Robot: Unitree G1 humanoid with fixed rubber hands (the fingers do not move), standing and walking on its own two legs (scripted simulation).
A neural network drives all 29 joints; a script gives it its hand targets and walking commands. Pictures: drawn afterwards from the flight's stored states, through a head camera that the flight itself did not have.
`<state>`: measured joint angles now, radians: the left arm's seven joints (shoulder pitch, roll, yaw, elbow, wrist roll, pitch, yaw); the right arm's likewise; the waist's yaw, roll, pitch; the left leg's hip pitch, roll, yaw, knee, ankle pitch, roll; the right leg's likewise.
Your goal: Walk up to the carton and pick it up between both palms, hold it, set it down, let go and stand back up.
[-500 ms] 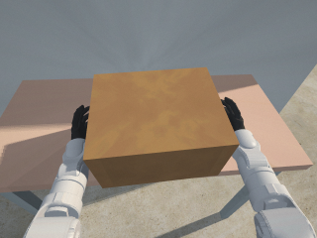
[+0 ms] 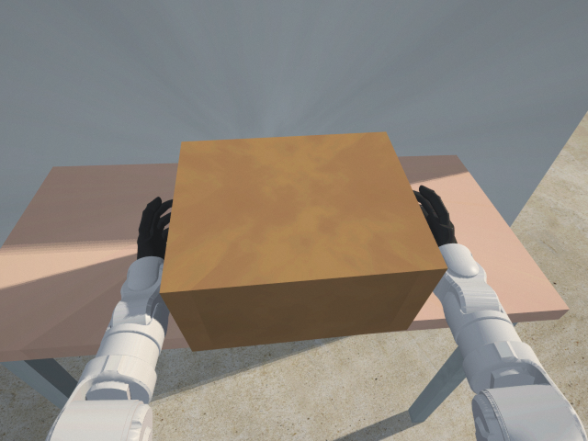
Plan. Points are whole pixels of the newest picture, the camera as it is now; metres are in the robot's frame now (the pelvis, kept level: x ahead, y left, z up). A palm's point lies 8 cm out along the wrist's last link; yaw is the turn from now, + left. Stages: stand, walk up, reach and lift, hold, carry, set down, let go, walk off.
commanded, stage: reach and lift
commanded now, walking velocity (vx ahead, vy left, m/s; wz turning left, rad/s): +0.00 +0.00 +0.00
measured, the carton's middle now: (294, 235) +0.39 +0.00 +0.09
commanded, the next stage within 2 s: hold in 1.46 s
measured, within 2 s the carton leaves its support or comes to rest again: neither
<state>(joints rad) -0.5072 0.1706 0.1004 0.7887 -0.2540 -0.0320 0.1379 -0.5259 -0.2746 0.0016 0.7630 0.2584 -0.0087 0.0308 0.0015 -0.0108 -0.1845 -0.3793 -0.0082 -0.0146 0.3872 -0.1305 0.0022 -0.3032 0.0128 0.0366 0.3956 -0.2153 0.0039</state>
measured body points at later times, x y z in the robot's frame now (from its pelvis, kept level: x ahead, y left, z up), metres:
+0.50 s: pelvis -0.01 +0.00 +0.00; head -0.07 +0.01 +0.45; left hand +0.36 +0.21 +0.13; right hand +0.37 -0.20 +0.14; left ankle +0.03 +0.11 -0.74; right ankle -0.02 -0.12 -0.74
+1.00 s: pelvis -0.02 +0.00 +0.00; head -0.08 +0.01 +0.44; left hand +0.36 +0.21 +0.15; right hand +0.37 -0.20 +0.17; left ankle +0.03 +0.11 -0.74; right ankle -0.02 -0.12 -0.74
